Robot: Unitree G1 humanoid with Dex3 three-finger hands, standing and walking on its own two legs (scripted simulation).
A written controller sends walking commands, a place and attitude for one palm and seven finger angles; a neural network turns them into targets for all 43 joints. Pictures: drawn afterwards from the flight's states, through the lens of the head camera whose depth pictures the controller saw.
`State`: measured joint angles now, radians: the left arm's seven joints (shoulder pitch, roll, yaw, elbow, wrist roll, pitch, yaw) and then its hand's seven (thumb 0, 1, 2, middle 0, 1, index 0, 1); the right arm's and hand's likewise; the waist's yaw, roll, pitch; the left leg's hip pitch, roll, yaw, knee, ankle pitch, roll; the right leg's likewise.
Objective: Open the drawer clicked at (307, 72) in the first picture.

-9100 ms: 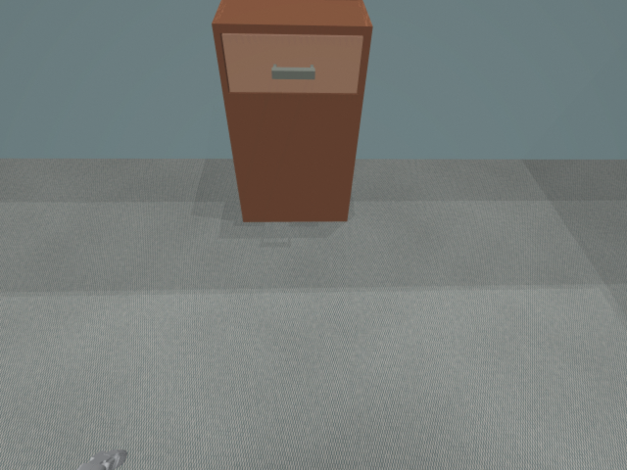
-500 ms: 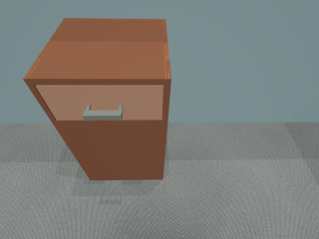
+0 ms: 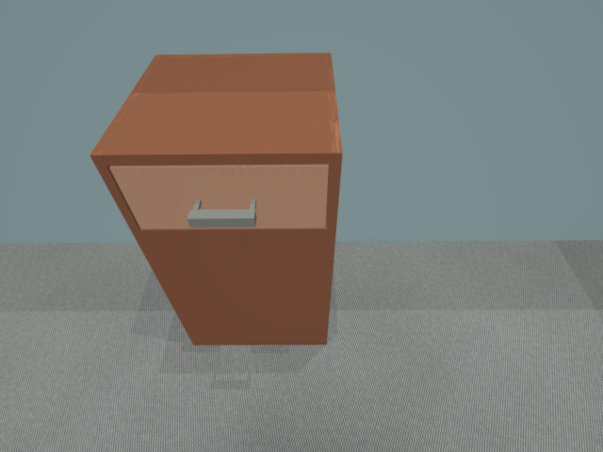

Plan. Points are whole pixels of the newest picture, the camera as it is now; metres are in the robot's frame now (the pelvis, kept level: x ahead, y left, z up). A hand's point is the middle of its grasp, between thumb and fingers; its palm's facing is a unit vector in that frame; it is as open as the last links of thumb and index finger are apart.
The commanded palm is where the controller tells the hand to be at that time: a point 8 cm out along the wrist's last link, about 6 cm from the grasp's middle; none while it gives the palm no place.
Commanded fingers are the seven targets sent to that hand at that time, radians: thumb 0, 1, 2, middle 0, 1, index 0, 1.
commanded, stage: come to a stop and stand still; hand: left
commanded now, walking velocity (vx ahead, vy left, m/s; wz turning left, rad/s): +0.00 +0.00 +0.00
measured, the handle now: (224, 210) +0.57 +0.20 -0.06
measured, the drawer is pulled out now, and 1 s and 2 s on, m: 0.00 0.00 0.00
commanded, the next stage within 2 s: look again from close up in 0.08 s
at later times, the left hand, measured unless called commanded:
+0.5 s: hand out of the picture +0.06 +0.15 -0.17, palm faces +0.02 -0.98 -0.20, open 7.3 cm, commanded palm none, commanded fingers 0.00 0.90 0.90 -0.20 -0.30 -0.20 -0.30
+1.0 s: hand (201, 334) +0.28 +0.17 -0.02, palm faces -0.01 -0.48 -0.88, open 7.8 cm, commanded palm +0.19 +0.19 -0.03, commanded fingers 0.00 0.57 0.76 -0.22 -0.51 -0.22 -0.51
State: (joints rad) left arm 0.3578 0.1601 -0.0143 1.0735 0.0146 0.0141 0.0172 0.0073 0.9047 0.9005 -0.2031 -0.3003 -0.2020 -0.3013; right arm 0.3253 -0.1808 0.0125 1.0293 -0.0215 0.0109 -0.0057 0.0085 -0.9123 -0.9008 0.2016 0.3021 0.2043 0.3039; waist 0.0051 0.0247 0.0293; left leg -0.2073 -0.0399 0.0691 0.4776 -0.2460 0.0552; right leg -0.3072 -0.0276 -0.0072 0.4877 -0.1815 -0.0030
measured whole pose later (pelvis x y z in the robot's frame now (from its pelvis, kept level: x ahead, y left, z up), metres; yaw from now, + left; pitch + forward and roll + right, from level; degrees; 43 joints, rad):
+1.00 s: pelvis +0.06 -0.03 -0.01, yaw -1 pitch +7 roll +2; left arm 0.34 0.29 -0.06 0.05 0.66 0.03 0.31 0.01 0.79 0.85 -0.21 -0.38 -0.21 -0.38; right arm 0.16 -0.27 -0.05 0.70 -0.03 -0.12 -0.02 0.02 -0.92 -0.90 0.20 0.30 0.20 0.30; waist 0.01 0.04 -0.11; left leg -0.34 -0.01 0.09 0.60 -0.38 0.00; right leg -0.49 0.01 0.01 0.68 -0.32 -0.04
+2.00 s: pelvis +0.04 -0.01 -0.01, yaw +1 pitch +3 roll +1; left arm 0.00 0.38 -0.11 0.10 0.99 0.14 0.26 0.00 -0.37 0.36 -0.31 -1.12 -0.31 -1.12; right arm 0.09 -0.23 -0.01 0.62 -0.01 0.08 -0.03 0.01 -0.91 -0.90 0.20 0.30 0.20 0.30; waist 0.07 0.07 -0.05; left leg -0.30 -0.03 0.05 0.59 -0.34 0.04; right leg -0.41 -0.02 -0.01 0.62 -0.27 -0.01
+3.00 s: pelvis +0.04 -0.03 +0.00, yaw +2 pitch +4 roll +1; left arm -0.24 0.44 -0.11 0.29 0.99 -0.01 0.14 0.00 -0.50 0.30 -0.33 -1.20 -0.32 -1.20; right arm 0.12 -0.24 0.00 0.64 0.00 0.09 -0.04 0.01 -0.91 -0.90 0.20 0.30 0.21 0.30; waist 0.08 0.05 -0.01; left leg -0.26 -0.02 0.02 0.48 -0.29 0.01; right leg -0.36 0.00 -0.05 0.51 -0.22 -0.03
